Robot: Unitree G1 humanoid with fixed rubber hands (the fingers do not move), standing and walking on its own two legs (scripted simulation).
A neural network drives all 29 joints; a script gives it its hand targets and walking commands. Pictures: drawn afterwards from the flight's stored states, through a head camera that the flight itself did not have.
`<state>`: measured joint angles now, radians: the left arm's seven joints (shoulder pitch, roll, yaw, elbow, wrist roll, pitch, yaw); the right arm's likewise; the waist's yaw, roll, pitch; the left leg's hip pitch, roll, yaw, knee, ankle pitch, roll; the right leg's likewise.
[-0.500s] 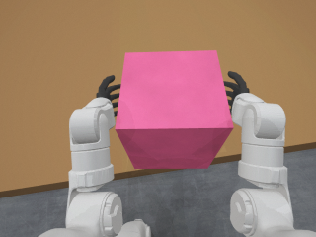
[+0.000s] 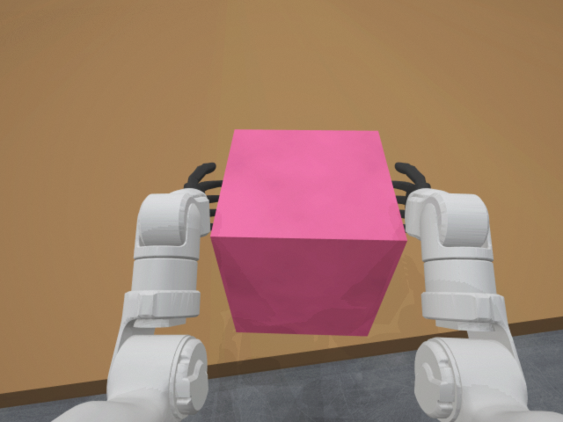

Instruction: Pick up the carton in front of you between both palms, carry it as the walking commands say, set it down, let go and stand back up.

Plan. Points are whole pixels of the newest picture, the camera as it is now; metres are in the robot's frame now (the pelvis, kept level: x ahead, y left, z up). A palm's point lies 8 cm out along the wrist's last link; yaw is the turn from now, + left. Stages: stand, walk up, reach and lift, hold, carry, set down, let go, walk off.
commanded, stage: carry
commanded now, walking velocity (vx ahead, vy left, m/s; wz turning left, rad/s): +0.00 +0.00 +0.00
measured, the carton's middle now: (303, 236) +0.36 -0.01 +0.05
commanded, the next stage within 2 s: none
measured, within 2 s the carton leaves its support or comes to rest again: neither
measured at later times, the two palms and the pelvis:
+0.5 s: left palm (186, 227) +0.32 +0.15 +0.14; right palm (423, 225) +0.32 -0.15 +0.14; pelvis -0.03 +0.00 +0.00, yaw +0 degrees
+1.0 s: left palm (181, 241) +0.29 +0.15 +0.14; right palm (429, 240) +0.29 -0.15 +0.14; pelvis -0.06 +0.00 +0.01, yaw +0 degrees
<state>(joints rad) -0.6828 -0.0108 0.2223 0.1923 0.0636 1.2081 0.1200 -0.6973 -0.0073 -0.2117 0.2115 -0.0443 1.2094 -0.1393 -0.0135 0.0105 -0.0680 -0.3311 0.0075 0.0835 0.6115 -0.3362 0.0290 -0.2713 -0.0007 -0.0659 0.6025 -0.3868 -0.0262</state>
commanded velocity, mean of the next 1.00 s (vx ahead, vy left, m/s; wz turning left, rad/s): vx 0.00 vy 0.00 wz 0.00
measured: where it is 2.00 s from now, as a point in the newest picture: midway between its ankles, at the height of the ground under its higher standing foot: outside the picture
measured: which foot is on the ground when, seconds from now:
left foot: down 0.00-1.00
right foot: down 0.00-1.00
